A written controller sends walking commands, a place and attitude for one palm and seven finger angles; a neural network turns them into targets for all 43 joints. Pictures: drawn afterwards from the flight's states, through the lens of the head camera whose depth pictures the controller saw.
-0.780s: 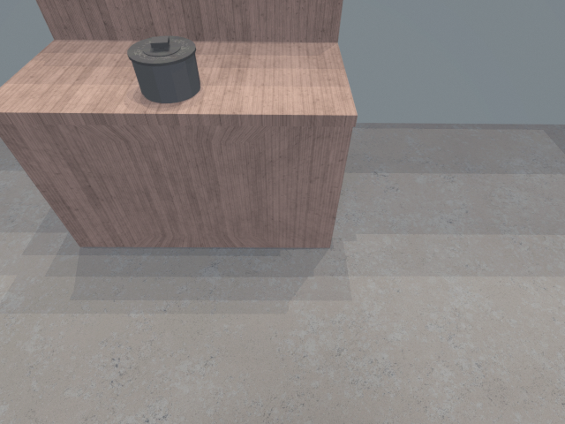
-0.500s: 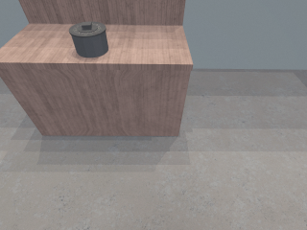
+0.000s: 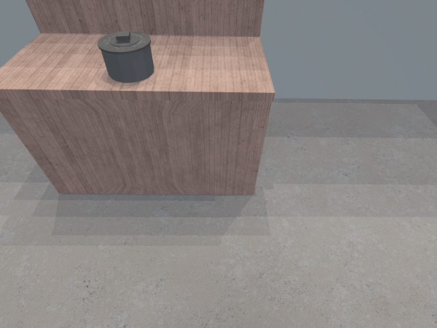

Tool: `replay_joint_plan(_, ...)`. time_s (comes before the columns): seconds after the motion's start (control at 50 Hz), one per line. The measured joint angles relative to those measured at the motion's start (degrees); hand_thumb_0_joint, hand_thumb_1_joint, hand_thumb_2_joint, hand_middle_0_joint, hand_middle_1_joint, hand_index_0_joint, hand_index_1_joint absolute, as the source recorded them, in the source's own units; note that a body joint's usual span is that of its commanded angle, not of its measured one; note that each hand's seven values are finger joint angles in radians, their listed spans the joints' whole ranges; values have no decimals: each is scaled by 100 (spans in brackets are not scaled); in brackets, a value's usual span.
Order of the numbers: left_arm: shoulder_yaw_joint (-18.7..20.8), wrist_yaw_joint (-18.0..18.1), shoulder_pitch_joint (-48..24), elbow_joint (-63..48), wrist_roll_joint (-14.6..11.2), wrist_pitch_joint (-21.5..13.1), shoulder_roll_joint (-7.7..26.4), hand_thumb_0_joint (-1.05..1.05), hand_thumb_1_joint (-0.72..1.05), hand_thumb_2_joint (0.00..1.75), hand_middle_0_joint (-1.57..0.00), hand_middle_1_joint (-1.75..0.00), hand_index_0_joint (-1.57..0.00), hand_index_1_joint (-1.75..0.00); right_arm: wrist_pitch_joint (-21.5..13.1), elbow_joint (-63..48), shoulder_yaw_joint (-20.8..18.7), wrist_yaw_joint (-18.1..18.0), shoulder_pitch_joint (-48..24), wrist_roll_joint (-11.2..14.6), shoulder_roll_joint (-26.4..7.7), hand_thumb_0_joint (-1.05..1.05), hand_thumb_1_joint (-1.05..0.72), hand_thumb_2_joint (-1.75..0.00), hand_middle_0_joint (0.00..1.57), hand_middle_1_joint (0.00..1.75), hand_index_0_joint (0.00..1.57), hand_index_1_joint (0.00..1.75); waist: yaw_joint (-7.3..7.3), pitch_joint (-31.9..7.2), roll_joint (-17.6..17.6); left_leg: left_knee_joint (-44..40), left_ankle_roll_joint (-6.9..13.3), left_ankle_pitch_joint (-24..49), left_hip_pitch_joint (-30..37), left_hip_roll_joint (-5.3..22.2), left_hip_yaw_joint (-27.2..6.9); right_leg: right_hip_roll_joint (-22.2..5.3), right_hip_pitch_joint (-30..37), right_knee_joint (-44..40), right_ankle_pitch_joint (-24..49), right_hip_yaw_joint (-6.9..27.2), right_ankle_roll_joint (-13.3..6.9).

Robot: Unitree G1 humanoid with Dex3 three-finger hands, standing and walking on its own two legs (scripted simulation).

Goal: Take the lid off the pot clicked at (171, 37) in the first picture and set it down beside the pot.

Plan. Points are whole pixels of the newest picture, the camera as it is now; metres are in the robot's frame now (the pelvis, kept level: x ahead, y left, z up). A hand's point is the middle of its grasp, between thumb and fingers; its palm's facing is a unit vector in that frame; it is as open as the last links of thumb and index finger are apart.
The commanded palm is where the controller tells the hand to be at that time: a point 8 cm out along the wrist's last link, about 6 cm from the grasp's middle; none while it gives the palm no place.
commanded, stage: walk to a spot facing it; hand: left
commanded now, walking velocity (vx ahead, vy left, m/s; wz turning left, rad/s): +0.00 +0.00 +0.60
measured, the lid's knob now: (123, 35) +1.06 +0.43 +0.07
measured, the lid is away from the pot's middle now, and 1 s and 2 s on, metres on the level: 0.00 0.00 0.00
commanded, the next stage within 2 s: turn to face it in 1.44 s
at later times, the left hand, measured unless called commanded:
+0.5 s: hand out of the picture -0.01 +0.25 -0.19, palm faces +0.24 -0.95 -0.21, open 7.4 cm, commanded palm none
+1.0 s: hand out of the picture +0.01 +0.20 -0.15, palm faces +0.57 -0.78 -0.27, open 7.4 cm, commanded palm none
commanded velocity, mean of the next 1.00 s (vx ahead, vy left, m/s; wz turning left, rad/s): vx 0.21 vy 0.00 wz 0.60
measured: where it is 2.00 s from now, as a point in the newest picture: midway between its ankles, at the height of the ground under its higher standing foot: (162, 326)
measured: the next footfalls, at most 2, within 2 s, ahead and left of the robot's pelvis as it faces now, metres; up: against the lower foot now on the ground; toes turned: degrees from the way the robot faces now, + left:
right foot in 0.84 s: +0.14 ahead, -0.07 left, +0.00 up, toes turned +26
left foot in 1.36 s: +0.20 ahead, +0.25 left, +0.00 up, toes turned +54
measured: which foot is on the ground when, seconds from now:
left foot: down 0.00-0.84, up 0.86-1.00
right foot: down 0.00-0.34, up 0.36-0.82, down 0.84-1.00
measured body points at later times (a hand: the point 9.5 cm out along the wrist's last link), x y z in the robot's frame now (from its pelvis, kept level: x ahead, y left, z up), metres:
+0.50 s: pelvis -0.02 +0.04 -0.01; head -0.02 +0.07 +0.44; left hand -0.03 +0.30 -0.17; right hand +0.05 -0.20 -0.15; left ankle -0.01 +0.12 -0.75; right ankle -0.01 -0.11 -0.67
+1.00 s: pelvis +0.08 +0.01 +0.00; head +0.08 -0.02 +0.45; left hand -0.02 +0.24 -0.13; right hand +0.25 -0.20 -0.15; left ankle +0.01 +0.14 -0.65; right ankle +0.10 -0.09 -0.75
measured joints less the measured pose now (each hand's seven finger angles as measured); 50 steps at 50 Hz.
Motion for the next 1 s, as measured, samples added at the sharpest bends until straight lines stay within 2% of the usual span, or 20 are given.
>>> replay_joint_plan(0.1, 42, 69, -18, -109, -10, 76, -71, 1, 90, 90, -20, -30, -20, -30, 81, -94, -20, -17, 61, 4, 62, 1, -90, -90, 20, 30, 20, 30, -42, 6, -6, 236, 9, -66, -180, -60, -107, -63, -132, 238, -116, -107, 24)
replay_joint_plan(0.2, 101, 89, 14, -368, 6, 173, -250, 1, 90, 90, -20, -30, -20, -30, 245, -286, -78, 19, 194, 1, 209, 1, -90, -90, 20, 30, 20, 30, -51, 77, 47, 886, 37, -280, -628, -142, -322, -144, -376, 674, -337, -343, 34)
replay_joint_plan(0.3, 175, 109, 105, -621, 80, 211, -348, 1, 90, 90, -20, -30, -21, -30, 359, -472, -202, 69, 366, 8, 393, 1, -91, -90, 20, 30, 20, 30, -105, 243, -44, 1937, 29, -1156, -1044, -82, 73, -382, -463, 1121, -603, -714, 95)
replay_joint_plan(0.32, 192, 109, 127, -654, 82, 217, -344, 1, 90, 90, -20, -30, -21, -30, 351, -506, -215, 85, 408, 10, 433, 1, -91, -90, 20, 30, 20, 30, -112, 267, -101, 1813, 24, -1073, -993, -71, 167, -461, -489, 1240, -670, -776, 138)
replay_joint_plan(0.34, 210, 105, 151, -689, 72, 232, -329, 1, 90, 90, -20, -30, -21, -30, 321, -547, -223, 100, 453, 6, 471, 1, -91, -90, 20, 30, 20, 30, -120, 287, -179, 1603, 79, -630, -942, -104, 223, -565, -550, 1424, -764, -818, 193)
replay_joint_plan(0.36, 241, 101, 163, -708, 49, 267, -316, 1, 90, 90, -20, -30, -21, -30, 282, -588, -232, 107, 490, -11, 514, 1, -91, -90, 20, 30, 20, 30, -115, 303, -266, 1624, 195, -446, -986, -194, 239, -650, -686, 1749, -904, -774, 252)
replay_joint_plan(0.4, 287, 107, 187, -699, 35, 348, -312, 1, 90, 90, -20, -30, -20, -30, 211, -642, -232, 96, 553, -36, 590, 1, -91, -90, 20, 30, 20, 30, -82, 300, -329, 1614, 404, -493, -1008, -285, 232, -559, -1093, 2722, -1510, -441, 306)
replay_joint_plan(0.42, 310, 99, 209, -675, 41, 377, -317, 1, 90, 90, -20, -30, -20, -30, 194, -659, -230, 85, 598, -42, 621, 1, -90, -90, 20, 30, 20, 30, -82, 262, -327, 1506, 459, -495, -978, -307, 209, -495, -1282, 3149, -1579, -322, 304)
replay_joint_plan(0.46, 345, 39, 258, -639, 67, 387, -324, 1, 90, 90, -20, -30, -20, -30, 169, -681, -230, 61, 712, -46, 671, 1, -90, -90, 20, 30, 20, 30, -99, 148, -289, 1215, 500, -378, -907, -338, 120, -416, -1581, 3722, -1371, -197, 313)
replay_joint_plan(0.52, 374, -54, 327, -641, 90, 317, -325, 1, 90, 90, -20, -30, -20, -30, 103, -676, -239, 42, 879, -39, 715, 1, -90, -90, 20, 30, 21, 30, -113, -10, -229, 747, 510, -106, -780, -392, -45, -408, -1834, 3969, -872, -114, 369)
replay_joint_plan(0.6, 395, -118, 390, -702, 94, 243, -340, 1, 90, 90, -20, -30, -20, -30, 29, -671, -287, 43, 1056, -23, 704, 1, -90, -90, 20, 30, 21, 30, -141, -169, -128, 351, 546, 106, -689, -473, -292, -429, -1926, 3629, -623, -58, 448)
replay_joint_plan(0.72, 420, -136, 329, -855, 85, 193, -365, 1, 90, 90, -19, -30, -20, -30, -6, -692, -377, 49, 1203, -45, 620, 1, -90, -90, 20, 30, 21, 30, -258, -257, -13, 179, 519, 157, -660, -613, -704, -360, -1811, 2621, -747, -5, 491)
replay_joint_plan(0.82, 399, -143, 267, -1089, 74, 36, -444, 1, 90, 90, -19, -30, -20, -30, 63, -688, -450, 61, 1269, -70, 481, 1, -90, -90, 20, 30, 21, 30, -288, -258, 150, 615, 371, -170, -738, -686, -1098, -139, -1202, 1284, -689, -60, 428)
replay_joint_plan(0.84, 377, -141, 301, -1176, 86, -44, -423, 1, 90, 90, -20, -30, -20, -30, 86, -700, -465, 69, 1304, -57, 468, 1, -90, -90, 20, 30, 21, 30, -255, -290, 119, 984, 362, -505, -886, -725, -1093, -144, -962, 829, -767, -45, 351)
replay_joint_plan(0.86, 363, -109, 308, -1217, 103, -121, -434, 1, 90, 90, -20, -30, -20, -30, 119, -675, -485, 70, 1285, -49, 446, 1, -90, -90, 20, 30, 21, 30, -185, -295, 123, 1595, 323, -941, -1131, -701, -974, -141, -940, 761, -403, -90, 233)
replay_joint_plan(0.9, 321, -41, 374, -1212, 77, -181, -536, 1, 90, 90, -20, -30, -20, -30, 202, -632, -533, 103, 1178, -102, 352, 1, -90, -90, 20, 30, 20, 30, -141, -267, 227, 2901, 274, -1236, -1664, -569, -701, -158, -798, 839, -285, -340, 27)
replay_joint_plan(0.94, 294, -16, 593, -1143, 68, -230, -602, 1, 90, 90, -20, -30, -20, -30, 219, -662, -566, 170, 1078, -140, 270, 1, -91, -90, 20, 30, 20, 30, -85, -326, 212, 3822, 227, -1012, -2106, -404, -358, -247, -507, 619, -330, -492, -49)
replay_joint_plan(1.0, 275, 12, 959, -928, 55, -299, -666, 1, 90, 90, -20, -30, -20, -30, 199, -791, -596, 263, 861, -148, 185, 1, -91, -90, 20, 30, 20, 30, -59, -360, 151, 4529, 138, -362, -2576, -99, -68, -352, -9, 139, -294, -682, -51)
